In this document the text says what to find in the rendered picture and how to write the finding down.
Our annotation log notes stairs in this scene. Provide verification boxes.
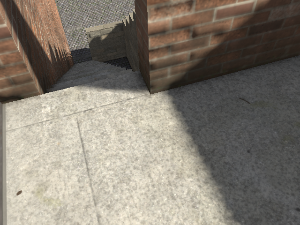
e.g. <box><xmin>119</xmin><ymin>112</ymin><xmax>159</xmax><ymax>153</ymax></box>
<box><xmin>46</xmin><ymin>60</ymin><xmax>133</xmax><ymax>93</ymax></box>

